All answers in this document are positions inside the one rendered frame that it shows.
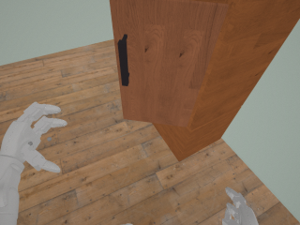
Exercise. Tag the robot left hand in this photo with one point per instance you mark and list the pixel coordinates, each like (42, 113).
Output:
(19, 134)

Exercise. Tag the handle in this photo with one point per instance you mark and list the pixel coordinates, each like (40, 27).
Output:
(123, 59)

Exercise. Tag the robot right hand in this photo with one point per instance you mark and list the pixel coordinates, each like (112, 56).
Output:
(244, 215)

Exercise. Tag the cupboard door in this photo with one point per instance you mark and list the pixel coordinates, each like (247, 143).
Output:
(169, 46)

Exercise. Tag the robot left forearm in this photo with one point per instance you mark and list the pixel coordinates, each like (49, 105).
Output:
(10, 177)

